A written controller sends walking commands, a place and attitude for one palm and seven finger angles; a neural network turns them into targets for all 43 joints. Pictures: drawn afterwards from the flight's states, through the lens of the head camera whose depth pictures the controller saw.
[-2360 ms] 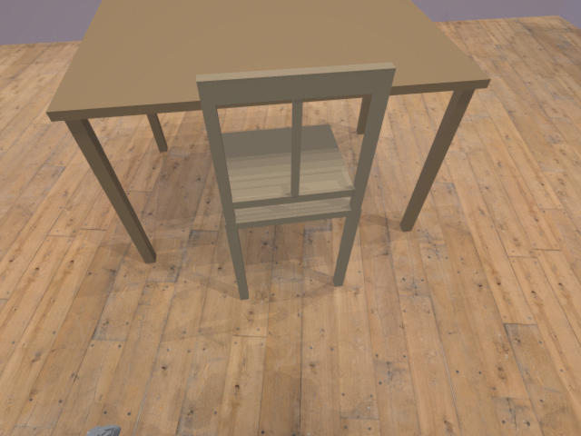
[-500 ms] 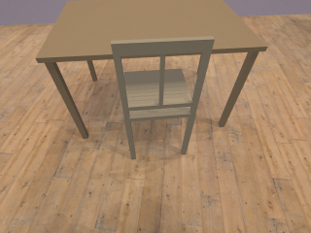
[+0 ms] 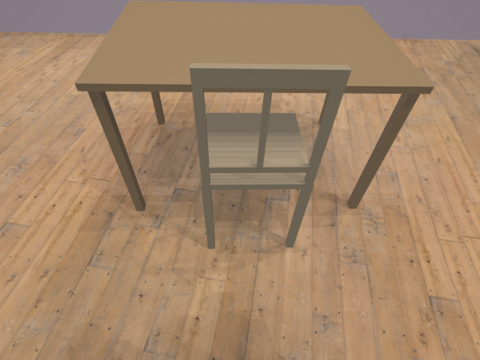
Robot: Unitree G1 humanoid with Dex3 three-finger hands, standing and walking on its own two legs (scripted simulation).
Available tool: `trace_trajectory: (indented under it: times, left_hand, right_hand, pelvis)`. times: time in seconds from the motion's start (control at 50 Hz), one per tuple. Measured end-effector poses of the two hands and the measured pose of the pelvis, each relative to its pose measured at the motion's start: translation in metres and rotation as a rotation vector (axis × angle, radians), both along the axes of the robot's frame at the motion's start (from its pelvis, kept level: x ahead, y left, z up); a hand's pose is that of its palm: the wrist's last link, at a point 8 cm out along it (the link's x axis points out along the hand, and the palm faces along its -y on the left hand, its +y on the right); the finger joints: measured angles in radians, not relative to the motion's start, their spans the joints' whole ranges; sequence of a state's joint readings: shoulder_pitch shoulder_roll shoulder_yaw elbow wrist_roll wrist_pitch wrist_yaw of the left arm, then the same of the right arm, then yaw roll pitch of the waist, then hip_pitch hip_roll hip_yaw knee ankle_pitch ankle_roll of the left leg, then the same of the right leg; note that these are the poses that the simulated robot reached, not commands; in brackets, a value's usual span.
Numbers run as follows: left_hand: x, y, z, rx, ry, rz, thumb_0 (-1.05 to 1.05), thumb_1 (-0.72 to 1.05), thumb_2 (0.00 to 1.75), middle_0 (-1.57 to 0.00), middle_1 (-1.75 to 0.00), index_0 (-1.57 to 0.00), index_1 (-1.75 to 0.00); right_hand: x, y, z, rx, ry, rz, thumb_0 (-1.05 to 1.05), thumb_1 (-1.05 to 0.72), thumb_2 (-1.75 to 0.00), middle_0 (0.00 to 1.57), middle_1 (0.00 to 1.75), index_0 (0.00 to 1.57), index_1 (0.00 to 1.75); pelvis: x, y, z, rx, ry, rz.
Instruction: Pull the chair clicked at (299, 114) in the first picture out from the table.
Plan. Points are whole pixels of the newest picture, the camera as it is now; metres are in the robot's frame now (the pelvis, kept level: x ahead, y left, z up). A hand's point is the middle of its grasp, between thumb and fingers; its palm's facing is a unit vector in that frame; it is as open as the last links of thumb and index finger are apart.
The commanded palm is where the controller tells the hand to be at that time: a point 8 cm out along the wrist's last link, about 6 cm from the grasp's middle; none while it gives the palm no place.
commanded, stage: take the last steps up to it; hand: left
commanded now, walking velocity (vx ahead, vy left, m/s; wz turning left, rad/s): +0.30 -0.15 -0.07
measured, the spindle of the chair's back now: (263, 130) +0.74 -0.02 -0.07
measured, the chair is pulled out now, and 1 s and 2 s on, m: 0.00 0.00 0.00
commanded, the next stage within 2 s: come to a stop and stand still in 0.70 s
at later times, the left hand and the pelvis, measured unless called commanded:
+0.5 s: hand out of the picture +0.08 +0.14 -0.18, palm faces +0.02 -0.99 -0.10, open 7.4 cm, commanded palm none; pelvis +0.15 -0.02 +0.00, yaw -3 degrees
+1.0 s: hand (220, 269) +0.35 +0.07 -0.17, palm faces -0.02 -0.98 -0.19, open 7.2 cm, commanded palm none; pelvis +0.30 -0.10 +0.00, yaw -3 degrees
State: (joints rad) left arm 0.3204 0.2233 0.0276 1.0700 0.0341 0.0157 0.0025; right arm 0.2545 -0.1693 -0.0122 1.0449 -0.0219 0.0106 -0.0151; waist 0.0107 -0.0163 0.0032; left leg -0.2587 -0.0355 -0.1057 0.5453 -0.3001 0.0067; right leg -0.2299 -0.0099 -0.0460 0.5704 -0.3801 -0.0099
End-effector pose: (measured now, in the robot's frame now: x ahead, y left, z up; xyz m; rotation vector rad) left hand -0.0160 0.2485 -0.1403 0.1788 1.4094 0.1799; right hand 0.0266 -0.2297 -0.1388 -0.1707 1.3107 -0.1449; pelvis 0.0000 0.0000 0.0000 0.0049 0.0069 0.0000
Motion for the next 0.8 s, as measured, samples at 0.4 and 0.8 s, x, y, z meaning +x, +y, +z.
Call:
trace_trajectory:
  times: [0.4, 0.8]
  left_hand:
    - [0.001, -0.071, -0.010, -0.159, 0.312, 0.107, 0.00, 0.91, 0.90, -0.21, -0.30, -0.20, -0.30]
    - [0.349, -0.084, 0.007, 0.027, -0.221, -0.099, 0.00, 0.93, 0.90, -0.20, -0.30, -0.20, -0.30]
  right_hand:
    - [0.169, -0.002, -0.002, -0.014, -0.148, 0.020, 0.00, -0.91, -0.89, 0.19, 0.30, 0.20, 0.30]
    - [0.172, -0.102, -0.016, -0.007, 0.194, -0.132, 0.00, -0.91, -0.89, 0.20, 0.30, 0.20, 0.30]
  pelvis:
    - [0.119, -0.008, -0.014, -0.007, -0.007, -0.023]
    - [0.252, -0.090, -0.011, -0.012, -0.002, -0.028]
